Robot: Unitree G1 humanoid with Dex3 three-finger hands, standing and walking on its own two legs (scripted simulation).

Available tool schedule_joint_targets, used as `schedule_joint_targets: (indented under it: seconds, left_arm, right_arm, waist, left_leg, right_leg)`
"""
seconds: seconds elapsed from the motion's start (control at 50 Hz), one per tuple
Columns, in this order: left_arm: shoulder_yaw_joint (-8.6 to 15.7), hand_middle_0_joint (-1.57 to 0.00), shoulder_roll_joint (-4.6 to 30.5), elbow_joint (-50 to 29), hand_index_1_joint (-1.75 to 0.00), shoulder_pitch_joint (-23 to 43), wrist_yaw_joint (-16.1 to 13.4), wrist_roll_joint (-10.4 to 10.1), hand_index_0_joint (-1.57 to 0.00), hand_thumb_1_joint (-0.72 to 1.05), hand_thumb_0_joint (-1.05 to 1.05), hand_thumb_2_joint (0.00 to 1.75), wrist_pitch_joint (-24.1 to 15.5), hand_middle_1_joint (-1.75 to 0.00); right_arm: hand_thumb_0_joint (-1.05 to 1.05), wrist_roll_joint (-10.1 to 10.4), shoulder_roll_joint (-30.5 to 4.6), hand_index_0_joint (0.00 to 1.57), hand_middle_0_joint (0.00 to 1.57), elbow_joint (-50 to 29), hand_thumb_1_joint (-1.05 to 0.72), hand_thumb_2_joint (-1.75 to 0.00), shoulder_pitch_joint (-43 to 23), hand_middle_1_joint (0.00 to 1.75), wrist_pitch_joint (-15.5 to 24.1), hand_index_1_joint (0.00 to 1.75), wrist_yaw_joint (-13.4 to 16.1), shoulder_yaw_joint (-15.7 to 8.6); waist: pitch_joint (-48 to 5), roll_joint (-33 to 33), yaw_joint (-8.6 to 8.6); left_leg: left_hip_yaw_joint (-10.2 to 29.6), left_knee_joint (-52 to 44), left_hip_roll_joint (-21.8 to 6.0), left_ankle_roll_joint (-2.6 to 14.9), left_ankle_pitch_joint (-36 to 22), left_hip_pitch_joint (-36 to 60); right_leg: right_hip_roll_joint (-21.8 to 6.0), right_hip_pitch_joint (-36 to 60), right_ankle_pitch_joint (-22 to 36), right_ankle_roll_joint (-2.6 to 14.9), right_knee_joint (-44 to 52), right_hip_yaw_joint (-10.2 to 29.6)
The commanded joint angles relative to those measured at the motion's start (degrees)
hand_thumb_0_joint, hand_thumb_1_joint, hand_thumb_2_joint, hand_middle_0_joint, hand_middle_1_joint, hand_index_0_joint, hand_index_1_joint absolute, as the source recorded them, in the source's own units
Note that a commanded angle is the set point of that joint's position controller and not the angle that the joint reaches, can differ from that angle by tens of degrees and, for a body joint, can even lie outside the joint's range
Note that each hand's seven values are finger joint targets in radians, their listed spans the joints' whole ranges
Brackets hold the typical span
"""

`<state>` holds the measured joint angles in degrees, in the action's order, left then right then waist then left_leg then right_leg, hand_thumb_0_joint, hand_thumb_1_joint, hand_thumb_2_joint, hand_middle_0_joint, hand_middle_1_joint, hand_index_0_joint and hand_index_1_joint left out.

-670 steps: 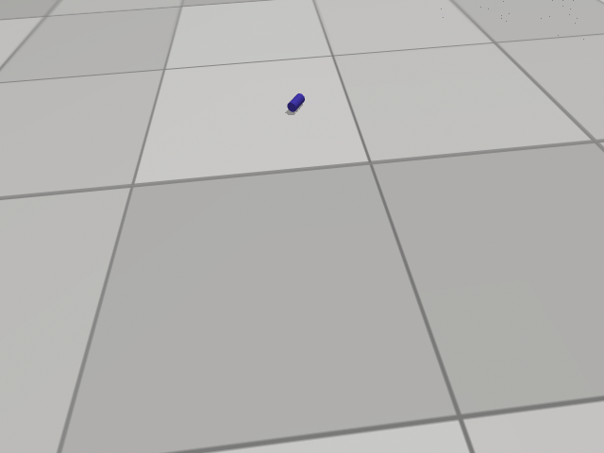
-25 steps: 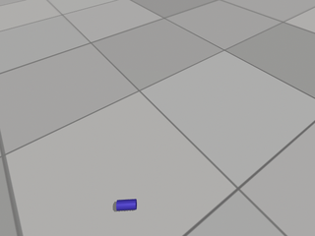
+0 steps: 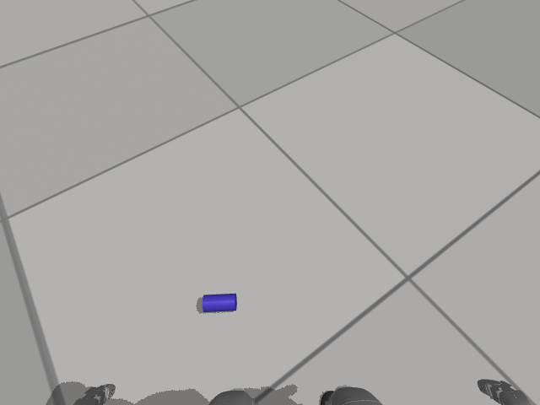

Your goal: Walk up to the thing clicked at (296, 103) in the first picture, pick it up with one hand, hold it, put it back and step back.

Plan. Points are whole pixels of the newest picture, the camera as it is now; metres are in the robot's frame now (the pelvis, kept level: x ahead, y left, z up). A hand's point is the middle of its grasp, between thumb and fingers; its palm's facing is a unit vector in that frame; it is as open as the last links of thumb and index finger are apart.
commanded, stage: walk up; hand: left
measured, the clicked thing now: (220, 302) +0.49 +0.22 -0.73
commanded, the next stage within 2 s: none
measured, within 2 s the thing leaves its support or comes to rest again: neither
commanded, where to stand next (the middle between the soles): +0.11 -0.02 m, yaw +1 degrees
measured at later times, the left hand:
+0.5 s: hand out of the picture -0.01 +0.26 -0.16, palm faces -0.11 -0.92 -0.39, open 7.4 cm
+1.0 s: hand out of the picture -0.16 +0.26 -0.15, palm faces -0.02 -0.94 -0.35, open 7.4 cm
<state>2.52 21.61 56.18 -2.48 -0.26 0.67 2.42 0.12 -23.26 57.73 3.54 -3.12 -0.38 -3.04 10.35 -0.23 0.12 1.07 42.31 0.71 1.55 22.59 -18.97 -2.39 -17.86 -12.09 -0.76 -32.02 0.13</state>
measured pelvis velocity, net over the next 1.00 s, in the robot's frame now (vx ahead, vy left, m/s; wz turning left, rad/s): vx -0.26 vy -0.01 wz -0.02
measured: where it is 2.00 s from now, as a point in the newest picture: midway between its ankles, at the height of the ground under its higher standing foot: outside the picture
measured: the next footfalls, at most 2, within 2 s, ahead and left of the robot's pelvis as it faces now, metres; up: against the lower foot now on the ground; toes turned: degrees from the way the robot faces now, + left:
right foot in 0.46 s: -0.12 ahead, -0.13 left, +0.00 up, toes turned -1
left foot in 0.78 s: -0.18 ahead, +0.12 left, +0.00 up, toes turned -1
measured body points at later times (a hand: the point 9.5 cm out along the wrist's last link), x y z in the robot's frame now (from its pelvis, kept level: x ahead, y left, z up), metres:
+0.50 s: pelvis -0.12 +0.00 -0.01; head -0.05 -0.01 +0.43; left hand -0.01 +0.31 -0.13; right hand -0.04 -0.33 -0.13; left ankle -0.03 +0.13 -0.72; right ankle -0.16 -0.13 -0.73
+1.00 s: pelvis -0.26 -0.01 +0.00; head -0.22 +0.01 +0.44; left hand -0.16 +0.30 -0.13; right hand -0.16 -0.32 -0.10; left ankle -0.22 +0.12 -0.73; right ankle -0.29 -0.15 -0.68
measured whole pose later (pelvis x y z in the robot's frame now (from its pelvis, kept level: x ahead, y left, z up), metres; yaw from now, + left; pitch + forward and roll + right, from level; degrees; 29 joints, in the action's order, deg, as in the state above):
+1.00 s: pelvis -0.26 -0.01 +0.00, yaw -1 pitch -3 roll -1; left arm 4.4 22.6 48.3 -9.9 0.5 1.0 3.3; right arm -2.4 -20.3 49.3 9.0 -0.8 0.5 -2.0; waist 8.5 -2.1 -0.7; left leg 1.0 34.5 -1.8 0.3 14.7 -17.5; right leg 3.0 -20.2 -29.3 -0.3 -55.4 5.8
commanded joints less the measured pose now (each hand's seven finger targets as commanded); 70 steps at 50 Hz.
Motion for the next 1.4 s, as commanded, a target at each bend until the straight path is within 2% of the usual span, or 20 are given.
schedule_joint_targets:
  seconds: [0.0,0.02,0.06,0.1,0.16,0.38,0.44,0.46,0.48,0.54,0.68,0.74,0.78,0.8,0.86,1.02,1.1,1.14,1.3,1.38]
  left_arm:
    - [3.55,-0.20,15.01,-8.28,-0.30,5.28,-1.48,1.17,-0.20,0.90,0.00,0.90,-0.70,-0.30]
    - [3.35,-0.20,14.68,-8.93,-0.30,5.46,-1.49,1.05,-0.20,0.90,0.00,0.90,-0.37,-0.30]
    - [2.77,-0.20,9.33,-10.29,-0.30,3.47,-1.71,0.02,-0.20,0.90,0.00,0.90,0.53,-0.30]
    - [3.19,-0.20,10.16,-9.28,-0.30,-0.66,-2.57,0.42,-0.20,0.90,0.00,0.90,1.44,-0.30]
    - [3.85,-0.20,11.87,-7.19,-0.30,-4.65,-2.18,-0.21,-0.20,0.90,0.00,0.90,1.30,-0.30]
    - [4.83,-0.20,9.49,-9.53,-0.30,-9.42,-0.34,0.80,-0.20,0.90,0.00,0.90,0.04,-0.30]
    - [6.37,-0.20,13.99,-8.94,-0.30,-12.76,-0.39,2.07,-0.20,0.90,0.00,0.90,-0.86,-0.30]
    - [7.44,-0.20,19.16,-10.45,-0.30,-9.23,-0.15,1.22,-0.20,0.90,0.00,0.90,-0.43,-0.30]
    - [7.40,-0.20,20.38,-12.48,-0.30,-7.54,-0.28,1.66,-0.20,0.90,0.00,0.90,-0.89,-0.30]
    - [5.79,-0.20,13.87,-14.18,-0.30,-0.78,-0.97,1.28,-0.20,0.90,0.00,0.90,-0.96,-0.30]
    - [5.34,-0.20,12.88,-16.26,-0.30,-6.38,-1.99,1.54,-0.20,0.90,0.00,0.90,-0.24,-0.30]
    - [4.56,-0.20,12.27,-16.65,-0.30,-6.02,-1.11,0.43,-0.20,0.90,0.00,0.90,0.63,-0.30]
    - [4.24,-0.20,10.04,-17.62,-0.30,-5.11,-1.35,-0.08,-0.20,0.90,0.00,0.90,0.75,-0.30]
    - [5.21,-0.20,11.68,-16.64,-0.30,-2.38,-1.88,0.79,-0.20,0.90,0.00,0.90,0.93,-0.30]
    - [5.29,-0.20,11.19,-13.07,-0.30,-7.64,-1.09,-0.43,-0.20,0.90,0.00,0.90,0.77,-0.30]
    - [4.85,-0.20,9.68,-6.67,-0.30,-13.73,0.46,0.89,-0.20,0.90,0.00,0.90,-2.84,-0.30]
    - [6.51,-0.20,19.60,-8.98,-0.30,-6.47,-0.09,2.22,-0.20,0.90,0.00,0.90,-4.41,-0.30]
    - [5.45,-0.20,14.58,-8.82,-0.30,-3.85,-0.35,1.67,-0.20,0.90,0.00,0.90,-5.29,-0.30]
    - [4.57,-0.20,13.95,-7.56,-0.30,-6.90,0.43,0.89,-0.20,0.90,0.00,0.90,-4.39,-0.30]
    - [3.71,-0.20,11.46,-6.17,-0.30,-7.22,0.11,-0.37,-0.20,0.90,0.00,0.90,-3.86,-0.30]
  right_arm:
    - [0.00,0.08,-9.62,0.20,0.20,-3.34,-0.90,-0.90,10.10,0.30,0.37,0.30,0.21,-3.16]
    - [0.00,-0.22,-9.83,0.20,0.20,-3.60,-0.90,-0.90,11.46,0.30,0.90,0.30,0.34,-3.38]
    - [0.00,-2.41,-16.91,0.20,0.20,-4.85,-0.90,-0.90,8.75,0.30,1.85,0.30,0.64,-4.86]
    - [0.00,-2.28,-20.05,0.20,0.20,-7.66,-0.90,-0.90,6.01,0.30,2.26,0.30,0.91,-5.35]
    - [0.00,-2.56,-14.32,0.20,0.20,-10.18,-0.90,-0.90,-1.49,0.30,2.75,0.30,2.31,-4.24]
    - [0.00,-1.65,-14.88,0.20,0.20,-12.78,-0.90,-0.90,4.57,0.30,1.81,0.30,2.51,-4.32]
    - [0.00,-0.53,-11.22,0.20,0.20,-13.50,-0.90,-0.90,4.02,0.30,1.12,0.30,2.08,-2.91]
    - [0.00,-0.05,-8.91,0.20,0.20,-14.42,-0.90,-0.90,1.10,0.30,1.19,0.30,2.71,-2.65]
    - [0.00,-0.28,-10.46,0.20,0.20,-14.19,-0.90,-0.90,0.53,0.30,0.87,0.30,3.30,-3.49]
    - [0.00,0.74,-10.09,0.20,0.20,-11.38,-0.90,-0.90,6.28,0.30,1.24,0.30,3.13,-2.37]
    - [0.00,-1.10,-8.63,0.20,0.20,-12.90,-0.90,-0.90,7.43,0.30,2.56,0.30,2.84,-2.26]
    - [0.00,-1.74,-9.81,0.20,0.20,-10.78,-0.90,-0.90,10.80,0.30,3.37,0.30,2.50,-3.25]
    - [0.00,-1.98,-19.86,0.20,0.20,-12.87,-0.90,-0.90,6.97,0.30,3.49,0.30,1.84,-5.05]
    - [0.00,-2.15,-20.35,0.20,0.20,-12.68,-0.90,-0.90,7.27,0.30,3.65,0.30,1.97,-5.54]
    - [0.00,-2.14,-13.55,0.20,0.20,-13.01,-0.90,-0.90,1.72,0.30,4.00,0.30,2.73,-3.37]
    - [0.00,-2.71,-13.99,0.20,0.20,-13.07,-0.90,-0.90,2.97,0.30,2.75,0.30,0.96,-3.66]
    - [0.00,-1.35,-10.57,0.20,0.20,-12.60,-0.90,-0.90,1.73,0.30,2.43,0.30,1.27,-3.02]
    - [0.00,-0.47,-9.58,0.20,0.20,-10.34,-0.90,-0.90,4.96,0.30,3.14,0.30,0.74,-2.62]
    - [0.00,-1.64,-7.92,0.20,0.20,-6.99,-0.90,-0.90,9.24,0.30,5.30,0.30,0.00,-2.70]
    - [0.00,-1.71,-14.79,0.20,0.20,-7.04,-0.90,-0.90,8.19,0.30,6.26,0.30,0.26,-3.93]
  waist:
    - [-13.33,-10.59,2.74]
    - [-13.72,-8.85,3.44]
    - [-10.26,15.05,1.99]
    - [-14.33,11.37,1.38]
    - [-11.23,9.07,-2.93]
    - [-17.55,11.40,0.15]
    - [-16.11,0.29,-1.01]
    - [-12.27,-14.85,-2.95]
    - [-9.16,-14.12,-3.40]
    - [-8.46,-7.27,1.55]
    - [-13.12,-11.50,-2.20]
    - [-15.35,-6.23,-0.43]
    - [-14.96,13.12,0.27]
    - [-12.77,11.01,2.25]
    - [-10.91,5.98,-2.65]
    - [-10.29,11.23,-1.72]
    - [-2.31,-7.00,-2.28]
    - [-1.89,-3.22,-0.22]
    - [-7.60,-7.78,-0.10]
    - [-10.23,4.90,-0.37]
  left_leg:
    - [2.79,4.65,-1.04,2.01,4.96,6.63]
    - [1.63,-5.00,-1.87,1.90,-4.61,6.84]
    - [23.67,-21.85,-16.61,7.22,-34.81,7.57]
    - [27.79,-21.34,-23.20,14.17,-42.16,3.91]
    - [16.96,-18.02,-17.06,11.95,-34.00,5.90]
    - [11.64,-10.98,-14.85,10.00,-34.04,13.48]
    - [8.25,-2.23,-6.51,2.11,-16.93,-4.48]
    - [0.87,10.91,4.72,-1.19,7.88,-7.79]
    - [6.23,23.06,3.27,-1.86,15.39,-6.56]
    - [8.23,27.18,5.56,-1.35,7.20,-8.42]
    - [1.50,-0.89,0.05,-1.60,6.92,-4.93]
    - [2.34,-19.78,-1.43,0.22,-16.35,8.34]
    - [27.66,-21.72,-23.79,13.35,-32.11,8.41]
    - [32.28,-23.09,-26.72,17.30,-29.91,1.21]
    - [12.86,-18.48,-15.88,10.81,-29.21,3.51]
    - [8.47,-16.75,-11.10,7.52,3.11,0.71]
    - [9.22,10.19,-1.12,-2.13,8.51,-4.34]
    - [8.86,9.16,0.26,-1.73,2.34,-6.00]
    - [-0.32,-19.72,0.95,-0.77,-4.41,8.91]
    - [25.26,-26.12,-17.55,11.15,1.82,9.02]
  right_leg:
    - [-14.62,-3.10,20.13,12.64,2.38,11.60]
    - [-11.25,-1.52,17.59,9.52,-2.84,9.44]
    - [7.78,-11.36,-14.77,2.65,-23.86,3.20]
    - [10.51,-8.78,-28.10,2.35,-37.28,12.96]
    - [8.30,-11.74,-18.18,1.21,-43.63,12.76]
    - [4.18,2.86,-11.34,0.51,-3.26,1.44]
    - [-4.50,14.52,3.11,5.30,8.74,13.78]
    - [-16.86,4.97,11.47,15.65,12.04,25.96]
    - [-21.95,-3.43,16.34,19.77,12.80,31.40]
    - [-10.14,1.40,26.32,12.38,4.91,12.17]
    - [-11.30,15.60,31.83,12.16,-1.97,12.38]
    - [-6.92,7.50,19.00,7.37,-9.07,9.58]
    - [6.35,-7.08,-23.76,1.88,-25.57,2.90]
    - [6.31,-5.02,-26.62,1.59,-35.31,9.44]
    - [6.97,-6.82,-17.33,2.20,-40.33,11.11]
    - [5.13,10.74,-9.88,2.53,8.36,-1.23]
    - [-18.75,-8.58,-35.36,15.38,21.35,35.36]
    - [-11.55,-1.62,-20.38,11.18,17.15,22.28]
    - [-8.56,3.78,-4.05,8.33,8.04,11.47]
    - [1.50,-0.26,-18.68,2.13,-8.97,1.59]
